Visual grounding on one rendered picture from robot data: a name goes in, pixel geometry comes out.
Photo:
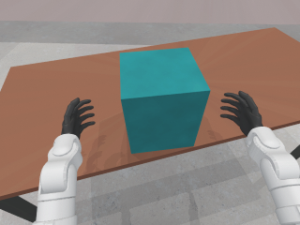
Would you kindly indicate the table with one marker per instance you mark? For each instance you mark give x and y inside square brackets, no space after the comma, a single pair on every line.
[264,63]

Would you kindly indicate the carton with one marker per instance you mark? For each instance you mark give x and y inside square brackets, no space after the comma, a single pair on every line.
[163,95]

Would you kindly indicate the robot left hand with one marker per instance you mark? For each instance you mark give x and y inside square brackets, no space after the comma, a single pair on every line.
[72,123]

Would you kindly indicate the right robot forearm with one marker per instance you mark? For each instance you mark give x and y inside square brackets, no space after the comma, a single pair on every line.
[280,171]

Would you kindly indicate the left robot forearm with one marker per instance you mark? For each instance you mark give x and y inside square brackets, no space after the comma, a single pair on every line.
[58,183]

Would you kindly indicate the robot right hand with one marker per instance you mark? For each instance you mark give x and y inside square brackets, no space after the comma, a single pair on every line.
[247,112]

